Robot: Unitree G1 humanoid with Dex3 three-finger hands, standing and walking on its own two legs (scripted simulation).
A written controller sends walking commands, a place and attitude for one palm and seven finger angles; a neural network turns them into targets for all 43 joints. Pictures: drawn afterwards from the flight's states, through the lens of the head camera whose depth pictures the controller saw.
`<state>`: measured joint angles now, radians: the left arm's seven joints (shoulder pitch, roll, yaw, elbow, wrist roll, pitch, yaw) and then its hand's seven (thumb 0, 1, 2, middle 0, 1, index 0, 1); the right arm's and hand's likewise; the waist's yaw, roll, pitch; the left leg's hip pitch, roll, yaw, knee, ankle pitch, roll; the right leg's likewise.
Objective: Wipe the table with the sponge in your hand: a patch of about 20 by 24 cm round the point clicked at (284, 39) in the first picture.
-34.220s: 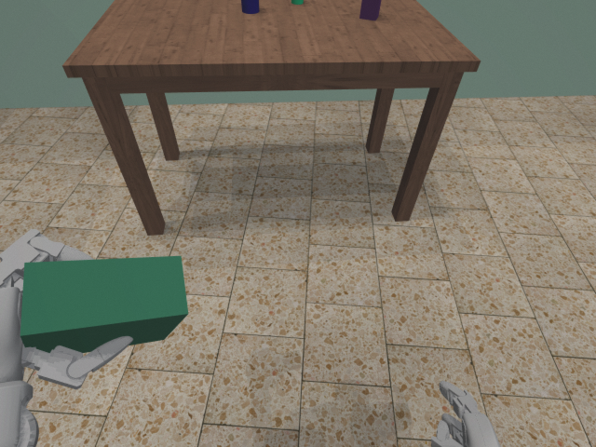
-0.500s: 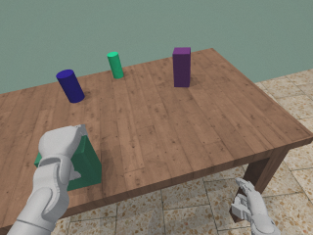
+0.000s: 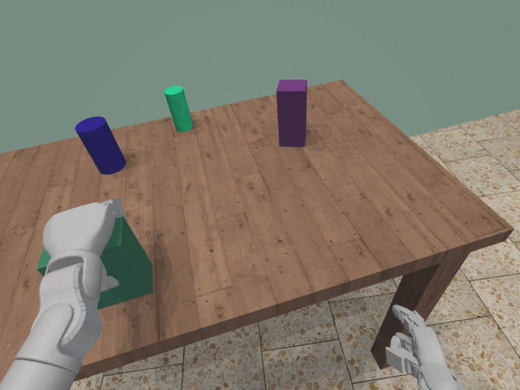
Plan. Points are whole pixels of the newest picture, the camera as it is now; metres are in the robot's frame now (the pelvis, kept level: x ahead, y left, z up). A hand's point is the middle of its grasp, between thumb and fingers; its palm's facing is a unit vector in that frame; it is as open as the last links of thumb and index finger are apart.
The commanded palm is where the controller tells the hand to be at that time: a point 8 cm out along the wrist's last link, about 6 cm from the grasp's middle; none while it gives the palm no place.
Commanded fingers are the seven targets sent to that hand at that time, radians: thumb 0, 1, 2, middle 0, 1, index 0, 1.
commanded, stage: wipe forward along the first lane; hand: left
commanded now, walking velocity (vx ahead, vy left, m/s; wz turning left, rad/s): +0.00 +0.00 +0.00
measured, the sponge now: (108, 274) +0.26 +0.30 +0.04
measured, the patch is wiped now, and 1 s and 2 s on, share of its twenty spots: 0.20 0.45 0.50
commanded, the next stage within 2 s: slide across to the middle lane in 1.36 s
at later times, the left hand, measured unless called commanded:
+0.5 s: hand (99, 228) +0.31 +0.32 +0.10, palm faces -0.04 -0.01 -1.00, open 10.3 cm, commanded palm +0.29 +0.32 +0.14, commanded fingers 0.00 0.10 1.30 -1.20 -1.60 -1.20 -1.60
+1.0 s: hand (97, 206) +0.35 +0.35 +0.10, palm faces -0.07 -0.01 -1.00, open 10.3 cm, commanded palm +0.34 +0.34 +0.14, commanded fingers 0.00 0.10 1.30 -1.20 -1.60 -1.20 -1.60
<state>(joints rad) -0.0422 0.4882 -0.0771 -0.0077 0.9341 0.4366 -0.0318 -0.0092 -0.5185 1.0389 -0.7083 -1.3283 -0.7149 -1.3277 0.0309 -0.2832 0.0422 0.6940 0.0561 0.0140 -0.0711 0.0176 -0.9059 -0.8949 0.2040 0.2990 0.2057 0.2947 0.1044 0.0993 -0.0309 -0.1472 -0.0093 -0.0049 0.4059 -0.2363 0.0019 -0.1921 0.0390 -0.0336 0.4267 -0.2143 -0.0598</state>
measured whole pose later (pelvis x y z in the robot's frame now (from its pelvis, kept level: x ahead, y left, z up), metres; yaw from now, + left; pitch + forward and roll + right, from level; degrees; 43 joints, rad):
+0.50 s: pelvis -0.01 +0.00 +0.00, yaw +1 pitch +2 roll +0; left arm -0.29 0.52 -0.04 0.34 0.95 0.31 -0.04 0.00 -0.53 1.04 -0.72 -1.32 -0.72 -1.32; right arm 0.12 -0.29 0.03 0.71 0.07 0.02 -0.10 0.02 -0.91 -0.89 0.20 0.30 0.21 0.29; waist 0.07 0.09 -0.05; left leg -0.25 -0.02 -0.02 0.45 -0.23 0.01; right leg -0.27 0.03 -0.05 0.44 -0.20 -0.05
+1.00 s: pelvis +0.00 +0.01 +0.00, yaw +0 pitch +5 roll +0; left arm -0.47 0.59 0.01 0.60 0.97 0.19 -0.02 0.00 -0.53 1.04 -0.72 -1.32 -0.73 -1.32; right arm 0.19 -0.31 0.00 0.72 0.08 0.05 -0.09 0.01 -0.91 -0.89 0.20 0.30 0.21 0.29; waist 0.03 0.08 -0.07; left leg -0.31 -0.02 -0.01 0.47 -0.25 0.02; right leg -0.33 0.03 -0.04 0.44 -0.20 -0.04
